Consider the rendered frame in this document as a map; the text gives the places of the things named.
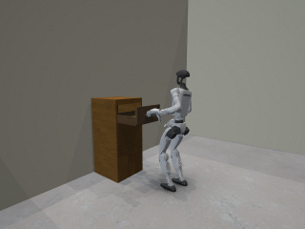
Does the robot left hand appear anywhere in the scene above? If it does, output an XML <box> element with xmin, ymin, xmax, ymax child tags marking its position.
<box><xmin>147</xmin><ymin>108</ymin><xmax>161</xmax><ymax>122</ymax></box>

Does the robot left thigh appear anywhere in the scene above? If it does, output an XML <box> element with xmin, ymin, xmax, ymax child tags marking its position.
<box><xmin>159</xmin><ymin>127</ymin><xmax>178</xmax><ymax>161</ymax></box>

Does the left robot forearm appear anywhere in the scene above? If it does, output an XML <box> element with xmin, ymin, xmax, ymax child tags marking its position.
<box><xmin>157</xmin><ymin>105</ymin><xmax>178</xmax><ymax>115</ymax></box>

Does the right robot upper arm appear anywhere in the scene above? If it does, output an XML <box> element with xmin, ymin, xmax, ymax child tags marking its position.
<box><xmin>187</xmin><ymin>91</ymin><xmax>192</xmax><ymax>113</ymax></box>

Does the robot right hand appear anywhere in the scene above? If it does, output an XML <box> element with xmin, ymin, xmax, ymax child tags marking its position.
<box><xmin>164</xmin><ymin>119</ymin><xmax>175</xmax><ymax>128</ymax></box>

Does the robot right shin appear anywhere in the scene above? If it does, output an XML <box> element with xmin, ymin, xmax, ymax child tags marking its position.
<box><xmin>171</xmin><ymin>151</ymin><xmax>184</xmax><ymax>181</ymax></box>

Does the left robot upper arm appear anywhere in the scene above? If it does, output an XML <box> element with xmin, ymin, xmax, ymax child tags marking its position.
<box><xmin>171</xmin><ymin>88</ymin><xmax>182</xmax><ymax>113</ymax></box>

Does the cabinet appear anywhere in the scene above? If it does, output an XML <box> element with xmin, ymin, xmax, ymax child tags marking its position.
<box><xmin>91</xmin><ymin>96</ymin><xmax>143</xmax><ymax>183</ymax></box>

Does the drawer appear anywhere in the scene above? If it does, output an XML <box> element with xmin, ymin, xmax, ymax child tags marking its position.
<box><xmin>117</xmin><ymin>104</ymin><xmax>160</xmax><ymax>126</ymax></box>

